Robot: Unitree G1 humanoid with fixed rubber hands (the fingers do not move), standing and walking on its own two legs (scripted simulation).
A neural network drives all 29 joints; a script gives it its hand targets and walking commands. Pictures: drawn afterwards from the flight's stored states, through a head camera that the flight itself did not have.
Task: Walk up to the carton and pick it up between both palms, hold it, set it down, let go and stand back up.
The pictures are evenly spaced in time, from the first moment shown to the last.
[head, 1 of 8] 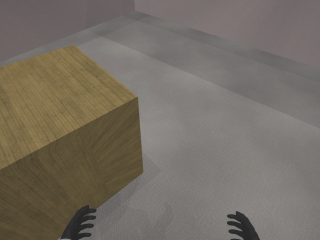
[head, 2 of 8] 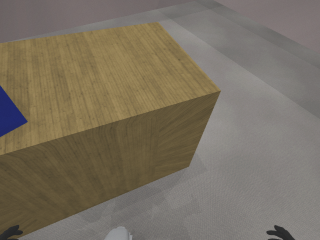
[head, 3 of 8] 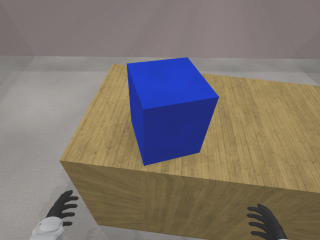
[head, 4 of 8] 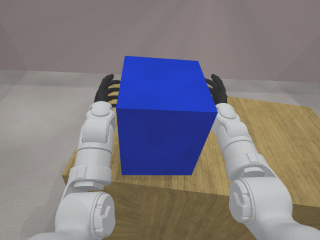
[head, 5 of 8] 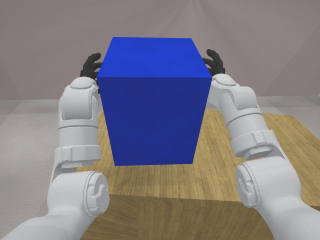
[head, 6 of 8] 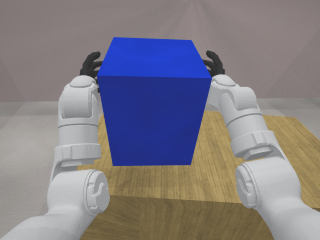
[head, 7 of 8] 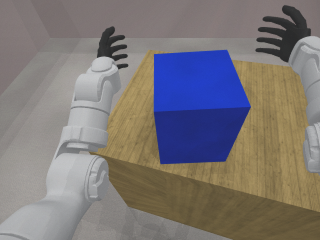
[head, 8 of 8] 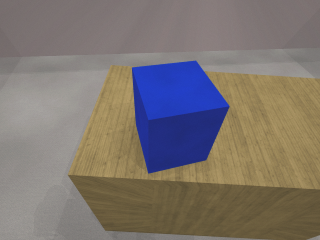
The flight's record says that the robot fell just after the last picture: no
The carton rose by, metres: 0.24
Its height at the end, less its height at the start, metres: +0.00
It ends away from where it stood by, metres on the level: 0.02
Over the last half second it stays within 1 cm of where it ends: yes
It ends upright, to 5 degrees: yes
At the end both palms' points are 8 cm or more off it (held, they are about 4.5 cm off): yes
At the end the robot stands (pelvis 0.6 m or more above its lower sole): yes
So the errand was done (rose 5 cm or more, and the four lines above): yes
